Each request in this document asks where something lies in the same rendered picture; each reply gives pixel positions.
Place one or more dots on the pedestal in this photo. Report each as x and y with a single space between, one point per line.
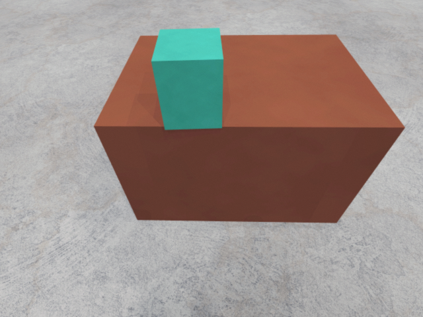
303 129

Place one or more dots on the carton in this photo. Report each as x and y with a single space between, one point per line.
188 70

